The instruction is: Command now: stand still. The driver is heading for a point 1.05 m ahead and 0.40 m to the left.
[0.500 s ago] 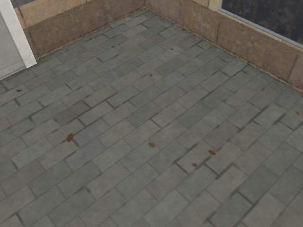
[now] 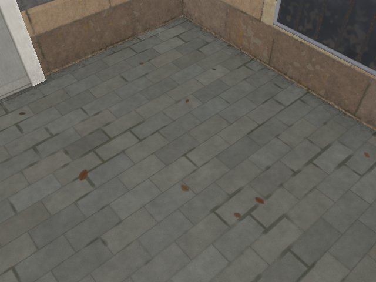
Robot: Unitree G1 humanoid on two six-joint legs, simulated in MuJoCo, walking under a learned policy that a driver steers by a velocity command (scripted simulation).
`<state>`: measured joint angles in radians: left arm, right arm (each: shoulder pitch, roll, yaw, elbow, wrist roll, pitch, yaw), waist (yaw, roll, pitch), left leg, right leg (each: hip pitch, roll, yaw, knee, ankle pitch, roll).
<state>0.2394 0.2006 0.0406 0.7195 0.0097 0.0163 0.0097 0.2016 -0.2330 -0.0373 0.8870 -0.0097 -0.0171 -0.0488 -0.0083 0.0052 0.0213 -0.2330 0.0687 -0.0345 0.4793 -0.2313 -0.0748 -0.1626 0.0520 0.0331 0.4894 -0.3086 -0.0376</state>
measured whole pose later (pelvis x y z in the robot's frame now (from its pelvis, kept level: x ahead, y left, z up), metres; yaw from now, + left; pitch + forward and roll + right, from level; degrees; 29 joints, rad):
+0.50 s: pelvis +0.03 +0.03 +0.01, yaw +0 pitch +1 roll +0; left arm 0.38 0.23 0.06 0.87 -0.03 -0.04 0.03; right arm 0.25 -0.24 -0.04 0.97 0.04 -0.06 -0.01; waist 0.01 -0.02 -0.02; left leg -0.39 0.04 0.02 0.80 -0.40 0.05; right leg -0.09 0.00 0.05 0.39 -0.31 -0.03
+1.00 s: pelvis +0.29 +0.08 -0.01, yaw +1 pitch +3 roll +0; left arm -0.03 0.24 0.02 0.69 0.03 -0.03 -0.06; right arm 0.54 -0.19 -0.03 1.01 -0.02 -0.11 0.01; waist -0.09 -0.02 0.01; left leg 0.28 -0.02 0.05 0.01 -0.33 0.02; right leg -0.72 -0.06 -0.10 0.66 -0.02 -0.09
